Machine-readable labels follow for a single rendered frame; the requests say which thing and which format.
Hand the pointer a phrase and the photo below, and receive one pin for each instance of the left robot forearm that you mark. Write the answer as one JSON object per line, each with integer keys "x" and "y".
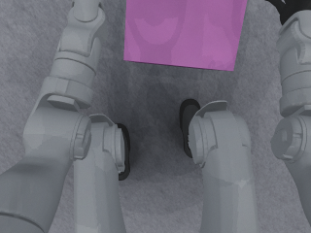
{"x": 76, "y": 60}

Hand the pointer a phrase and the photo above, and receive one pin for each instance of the right robot hand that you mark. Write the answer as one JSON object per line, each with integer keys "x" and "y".
{"x": 290, "y": 7}

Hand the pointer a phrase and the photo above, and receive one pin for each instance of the right robot upper arm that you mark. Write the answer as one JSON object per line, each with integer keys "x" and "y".
{"x": 291, "y": 143}

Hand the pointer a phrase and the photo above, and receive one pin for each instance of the left robot upper arm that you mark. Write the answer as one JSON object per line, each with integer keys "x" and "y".
{"x": 30, "y": 191}

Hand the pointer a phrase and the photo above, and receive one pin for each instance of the right robot forearm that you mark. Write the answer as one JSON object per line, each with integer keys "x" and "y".
{"x": 294, "y": 47}

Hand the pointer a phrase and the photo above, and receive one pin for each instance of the carton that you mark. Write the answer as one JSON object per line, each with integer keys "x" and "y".
{"x": 198, "y": 34}

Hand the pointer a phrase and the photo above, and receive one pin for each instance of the robot left foot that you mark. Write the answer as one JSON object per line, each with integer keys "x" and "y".
{"x": 126, "y": 138}

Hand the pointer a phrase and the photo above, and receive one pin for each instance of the robot left thigh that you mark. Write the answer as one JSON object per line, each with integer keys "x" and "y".
{"x": 97, "y": 203}

